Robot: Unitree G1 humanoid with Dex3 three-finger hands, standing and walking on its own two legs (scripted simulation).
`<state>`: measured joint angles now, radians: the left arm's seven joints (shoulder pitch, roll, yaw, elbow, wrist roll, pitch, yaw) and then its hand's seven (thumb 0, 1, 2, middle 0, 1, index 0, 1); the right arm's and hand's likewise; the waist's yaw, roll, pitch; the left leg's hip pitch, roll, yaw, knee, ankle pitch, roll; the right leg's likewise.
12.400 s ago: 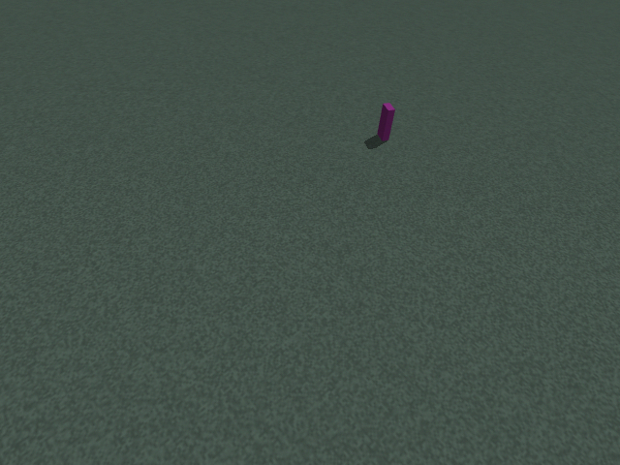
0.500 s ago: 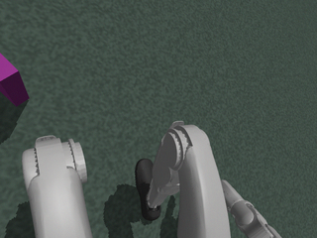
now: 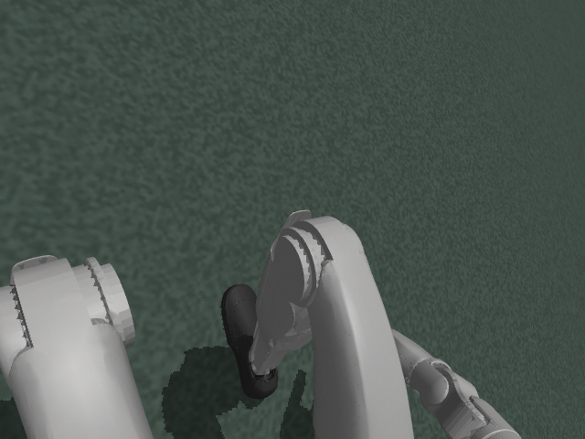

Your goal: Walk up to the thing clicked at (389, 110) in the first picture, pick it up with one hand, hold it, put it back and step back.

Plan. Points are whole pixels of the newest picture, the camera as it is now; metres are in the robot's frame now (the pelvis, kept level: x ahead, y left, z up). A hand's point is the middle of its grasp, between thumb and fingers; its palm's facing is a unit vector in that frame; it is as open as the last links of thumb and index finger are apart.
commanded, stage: close in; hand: left
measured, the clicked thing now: out of the picture +0.48 +0.29 -0.19
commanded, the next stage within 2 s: rest palm in 0.22 s
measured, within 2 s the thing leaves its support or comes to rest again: neither
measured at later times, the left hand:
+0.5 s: hand out of the picture +0.42 +0.29 -0.16, palm faces +0.43 -0.90 -0.03, open 17.0 cm
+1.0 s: hand out of the picture +0.44 +0.29 -0.17, palm faces +0.44 -0.90 -0.04, open 14.3 cm
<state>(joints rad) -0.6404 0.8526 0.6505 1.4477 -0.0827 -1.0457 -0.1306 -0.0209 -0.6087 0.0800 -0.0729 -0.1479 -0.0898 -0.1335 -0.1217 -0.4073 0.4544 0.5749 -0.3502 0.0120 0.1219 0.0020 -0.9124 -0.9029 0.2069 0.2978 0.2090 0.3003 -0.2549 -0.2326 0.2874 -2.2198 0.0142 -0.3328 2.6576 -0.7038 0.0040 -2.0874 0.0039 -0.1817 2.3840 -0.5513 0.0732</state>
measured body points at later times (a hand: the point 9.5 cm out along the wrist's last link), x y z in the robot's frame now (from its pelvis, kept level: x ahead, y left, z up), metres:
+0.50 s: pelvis +0.00 +0.00 +0.00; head +0.22 +0.17 +0.34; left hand +0.39 +0.34 -0.16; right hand +0.17 -0.25 -0.04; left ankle +0.08 +0.12 -0.25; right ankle +0.16 -0.14 -0.25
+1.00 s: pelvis +0.00 +0.00 +0.00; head +0.23 +0.17 +0.34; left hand +0.41 +0.33 -0.16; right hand +0.15 -0.26 -0.04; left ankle +0.08 +0.12 -0.25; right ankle +0.16 -0.14 -0.25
